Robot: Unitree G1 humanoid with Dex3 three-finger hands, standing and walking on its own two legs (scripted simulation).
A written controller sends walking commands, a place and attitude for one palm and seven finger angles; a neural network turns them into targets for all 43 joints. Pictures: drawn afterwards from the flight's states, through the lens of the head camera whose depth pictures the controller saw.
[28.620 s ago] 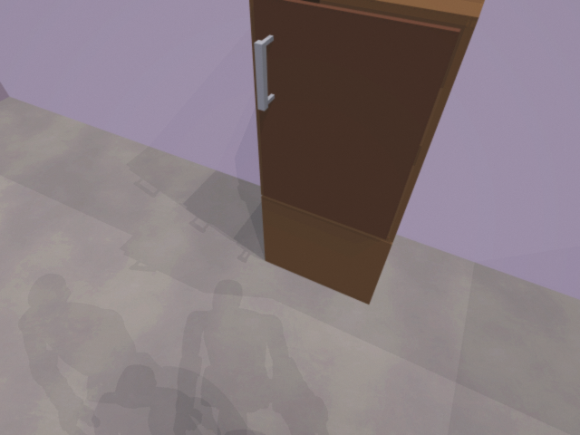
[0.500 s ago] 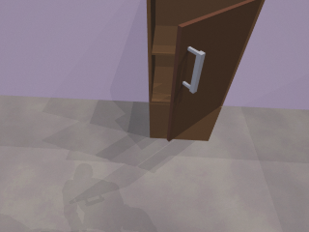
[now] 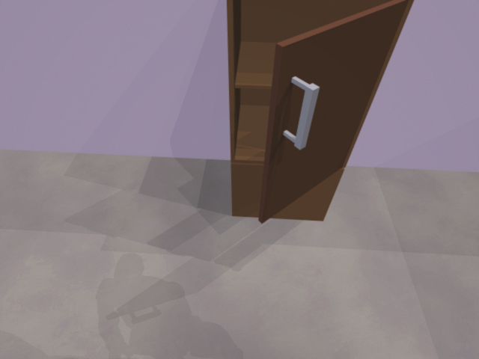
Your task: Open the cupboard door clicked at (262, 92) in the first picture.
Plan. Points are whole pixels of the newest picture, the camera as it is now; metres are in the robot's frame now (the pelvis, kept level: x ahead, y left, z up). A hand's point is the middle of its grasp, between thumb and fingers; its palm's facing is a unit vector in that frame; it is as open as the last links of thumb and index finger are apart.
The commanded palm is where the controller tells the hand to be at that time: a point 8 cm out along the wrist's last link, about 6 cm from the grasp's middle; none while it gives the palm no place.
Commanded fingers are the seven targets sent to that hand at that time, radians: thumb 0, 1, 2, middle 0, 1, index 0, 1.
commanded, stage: walk to a spot facing it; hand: left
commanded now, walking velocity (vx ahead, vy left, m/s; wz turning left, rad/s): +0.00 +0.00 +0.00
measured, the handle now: (298, 114) +0.59 -0.10 +0.09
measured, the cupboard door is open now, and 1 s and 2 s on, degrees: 42 42 42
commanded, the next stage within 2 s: none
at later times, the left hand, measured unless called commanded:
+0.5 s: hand out of the picture +0.04 +0.17 -0.18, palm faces -0.09 -0.97 -0.24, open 7.4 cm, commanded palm none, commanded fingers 0.00 0.90 0.90 -0.20 -0.30 -0.20 -0.30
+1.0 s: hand out of the picture +0.12 +0.11 -0.18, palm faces -0.34 -0.91 -0.22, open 7.4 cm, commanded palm none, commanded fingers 0.00 0.90 0.90 -0.20 -0.30 -0.20 -0.30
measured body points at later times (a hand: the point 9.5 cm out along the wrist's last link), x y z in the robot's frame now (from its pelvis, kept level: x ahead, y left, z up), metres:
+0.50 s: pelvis -0.01 -0.01 -0.01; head +0.03 -0.04 +0.44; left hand +0.04 +0.23 -0.16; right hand -0.02 -0.25 -0.18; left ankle -0.02 +0.09 -0.74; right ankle -0.04 -0.11 -0.71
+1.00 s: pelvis +0.00 -0.05 +0.00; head +0.07 -0.07 +0.44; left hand +0.13 +0.16 -0.16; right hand +0.03 -0.34 -0.14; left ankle +0.04 +0.10 -0.69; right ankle -0.04 -0.14 -0.74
